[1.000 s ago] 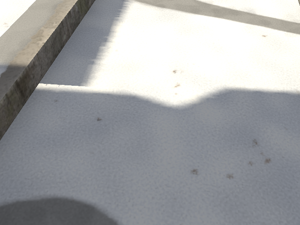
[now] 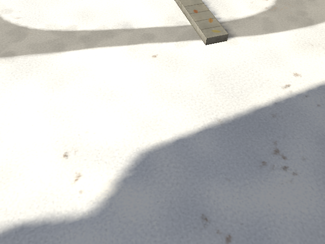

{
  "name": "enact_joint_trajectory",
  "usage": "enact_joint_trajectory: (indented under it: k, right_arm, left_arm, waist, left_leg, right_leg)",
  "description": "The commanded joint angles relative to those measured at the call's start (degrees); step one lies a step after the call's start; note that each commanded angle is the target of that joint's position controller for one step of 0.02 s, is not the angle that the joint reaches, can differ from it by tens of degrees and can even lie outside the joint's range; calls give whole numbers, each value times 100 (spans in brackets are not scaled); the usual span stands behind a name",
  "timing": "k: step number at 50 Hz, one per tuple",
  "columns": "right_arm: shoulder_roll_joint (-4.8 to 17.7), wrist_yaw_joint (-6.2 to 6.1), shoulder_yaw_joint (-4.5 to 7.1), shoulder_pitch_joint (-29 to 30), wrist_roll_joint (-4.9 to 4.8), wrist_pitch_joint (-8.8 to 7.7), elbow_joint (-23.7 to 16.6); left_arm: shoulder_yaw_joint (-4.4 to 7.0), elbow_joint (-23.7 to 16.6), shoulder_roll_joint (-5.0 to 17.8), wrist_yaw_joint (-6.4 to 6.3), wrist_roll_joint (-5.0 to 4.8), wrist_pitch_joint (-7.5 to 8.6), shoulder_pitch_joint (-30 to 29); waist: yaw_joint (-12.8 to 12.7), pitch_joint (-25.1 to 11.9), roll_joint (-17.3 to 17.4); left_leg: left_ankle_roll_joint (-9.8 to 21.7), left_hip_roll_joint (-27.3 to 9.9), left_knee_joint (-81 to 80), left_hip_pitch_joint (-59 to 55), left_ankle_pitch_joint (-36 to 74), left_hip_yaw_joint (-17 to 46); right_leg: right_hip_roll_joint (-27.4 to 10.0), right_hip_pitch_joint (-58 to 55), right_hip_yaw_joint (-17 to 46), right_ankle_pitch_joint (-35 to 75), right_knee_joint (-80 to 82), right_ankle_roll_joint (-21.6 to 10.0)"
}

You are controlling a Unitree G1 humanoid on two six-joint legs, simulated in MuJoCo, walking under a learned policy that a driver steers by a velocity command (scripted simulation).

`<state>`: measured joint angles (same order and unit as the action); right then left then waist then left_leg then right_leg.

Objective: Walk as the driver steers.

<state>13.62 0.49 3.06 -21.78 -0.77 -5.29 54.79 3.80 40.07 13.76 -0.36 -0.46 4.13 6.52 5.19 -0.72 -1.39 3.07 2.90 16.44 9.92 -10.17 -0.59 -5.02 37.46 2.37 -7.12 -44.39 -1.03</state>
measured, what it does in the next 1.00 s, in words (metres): walks ahead, turning left: right foot, then left foot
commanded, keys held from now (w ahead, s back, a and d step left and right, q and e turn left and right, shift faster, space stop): no key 0.16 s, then q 0.16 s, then w+q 0.30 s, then q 0.38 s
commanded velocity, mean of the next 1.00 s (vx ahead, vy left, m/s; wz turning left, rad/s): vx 0.24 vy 0.00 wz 0.35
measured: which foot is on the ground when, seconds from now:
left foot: down 0.00-0.18, up 0.20-0.60, down 0.62-1.00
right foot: up 0.00-0.14, down 0.16-0.62, up 0.64-1.00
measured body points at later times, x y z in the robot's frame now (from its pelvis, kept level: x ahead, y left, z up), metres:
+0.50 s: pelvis +0.16 -0.03 -0.01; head +0.17 -0.03 +0.44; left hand +0.25 +0.25 -0.12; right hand +0.30 -0.30 -0.12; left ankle +0.18 +0.11 -0.71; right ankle +0.20 -0.15 -0.75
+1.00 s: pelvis +0.27 +0.03 -0.01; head +0.31 +0.07 +0.44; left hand +0.38 +0.35 -0.10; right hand +0.45 -0.21 -0.12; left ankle +0.17 +0.10 -0.75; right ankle +0.44 -0.04 -0.72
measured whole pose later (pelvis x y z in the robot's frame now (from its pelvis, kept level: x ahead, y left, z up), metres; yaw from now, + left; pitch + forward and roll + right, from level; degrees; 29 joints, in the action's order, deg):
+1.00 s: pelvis +0.27 +0.03 -0.01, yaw +25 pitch +4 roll -1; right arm 16.0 -2.9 5.4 -17.6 -1.5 0.7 43.8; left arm 3.9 43.1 14.6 0.3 -0.1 2.7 -1.4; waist 3.3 1.5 -1.1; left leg 2.7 3.6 26.2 10.5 -19.0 8.1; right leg 1.9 31.4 3.5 -6.4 -33.6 1.9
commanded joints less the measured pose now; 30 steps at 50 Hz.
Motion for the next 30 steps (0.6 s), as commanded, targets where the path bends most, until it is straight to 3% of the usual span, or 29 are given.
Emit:
enact_joint_trajectory:
  k: [1,5,7,8,9,10,11,12,13,14,15,17,20,23,27,29,30]
  right_arm:
    - [1025,-29,199,256,-15,-59,-350]
    - [977,-67,160,50,-47,105,-195]
    - [977,-91,149,225,-85,128,-228]
    - [900,-96,118,256,-23,80,-287]
    - [483,-72,-25,105,129,-9,-430]
    - [260,-34,-151,-651,73,-27,-261]
    - [785,-30,6,-504,-59,50,-184]
    - [904,-66,71,41,-113,148,-355]
    - [831,-125,95,301,-74,273,-396]
    - [788,-188,129,352,-20,413,-418]
    - [692,-233,141,278,-3,524,-441]
    - [567,-271,166,150,15,620,-491]
    - [559,-221,195,536,12,616,-709]
    - [515,-126,184,906,7,536,-866]
    - [600,-10,220,1037,-14,489,-915]
    - [554,30,235,708,-10,488,-781]
    - [584,28,271,352,-1,497,-607]
  left_arm:
    - [-9,-470,193,30,-34,81,-497]
    - [0,-631,229,95,-14,116,-802]
    - [83,-425,408,87,84,137,-194]
    - [180,-300,725,32,159,139,331]
    - [252,-248,1145,-37,329,106,1011]
    - [191,-192,974,1,241,23,1188]
    - [162,-165,746,35,127,-60,1224]
    - [132,-206,689,25,75,-87,840]
    - [75,-225,571,13,76,-86,435]
    - [50,-237,497,13,109,-87,70]
    - [80,-223,576,6,179,-96,-166]
    - [136,-159,684,-28,220,-96,-287]
    - [189,-4,758,-114,106,-53,-193]
    - [257,141,912,-161,52,-17,-83]
    - [342,254,1086,-108,-54,-63,6]
    - [338,261,1054,-91,-124,-137,-116]
    - [305,268,929,-88,-116,-174,-132]
  waist:
    - [-114,-1,529]
    - [-89,-122,717]
    - [-446,-438,676]
    - [-640,-817,535]
    - [-777,-1585,-365]
    - [-727,-2421,-1353]
    - [-857,-2249,-828]
    - [-795,-1564,-571]
    - [-635,-1123,-289]
    - [-432,-803,-276]
    - [-269,-627,-451]
    - [-164,-593,-632]
    - [-283,-517,-701]
    - [-355,-449,-551]
    - [-380,-346,-520]
    - [-178,-265,-371]
    - [-77,-240,-198]
  left_leg:
    - [833,-1382,-530,-16,1698,847]
    - [596,-1401,248,-557,2788,754]
    - [359,-1156,971,-476,3168,639]
    - [127,-888,1645,-28,2833,476]
    - [-194,-441,3221,1484,478,262]
    - [-412,-199,4492,2340,-2965,465]
    - [-462,-400,5011,2622,-3080,724]
    - [-521,-511,5226,2974,-2764,572]
    - [-587,-669,5101,2912,-2401,512]
    - [-642,-787,4854,2580,-2100,520]
    - [-703,-771,4760,2137,-1791,414]
    - [-713,-703,4668,1837,-1321,213]
    - [-514,-874,4114,2039,-711,187]
    - [-329,-910,3322,1922,-552,119]
    - [-101,-782,2490,1471,-805,-200]
    - [82,-627,1779,828,-642,-487]
    - [194,-461,1529,372,-740,-599]
  right_leg:
    - [163,-434,-181,663,798,63]
    - [459,-846,-239,665,1462,-89]
    - [630,-1958,-333,1248,2149,-317]
    - [242,-3026,-25,2592,2077,-548]
    - [-1084,-4990,1123,5127,1431,-1147]
    - [-2162,-5776,2189,5647,1422,-1977]
    - [-1918,-5331,2137,4404,1642,-1879]
    - [-1645,-4688,1751,3576,1882,-1651]
    - [-1430,-3904,1407,2914,2163,-1470]
    - [-1279,-3102,1111,2356,2458,-1334]
    - [-1151,-2420,819,2008,2715,-1283]
    - [-1038,-1914,394,1209,3020,-1307]
    - [-1117,-1980,362,-812,3488,-1224]
    - [-1210,-2219,226,-1190,3630,-1116]
    - [-1295,-2428,2,-1673,3495,-937]
    - [-1171,-2174,-258,-2142,3124,-732]
    - [-987,-1920,-461,-2386,2695,-587]
Next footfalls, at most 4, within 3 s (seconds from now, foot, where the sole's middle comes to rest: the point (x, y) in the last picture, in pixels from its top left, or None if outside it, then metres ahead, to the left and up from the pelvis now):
0.16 right None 0.24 -0.15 -0.79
0.62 left None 0.21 0.11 -0.79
1.06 right None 0.47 0.00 -0.79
1.44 left None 0.28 0.18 -0.79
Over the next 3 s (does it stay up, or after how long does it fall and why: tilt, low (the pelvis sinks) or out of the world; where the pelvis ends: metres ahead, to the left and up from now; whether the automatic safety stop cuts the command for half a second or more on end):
stays up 0.47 0.18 -0.02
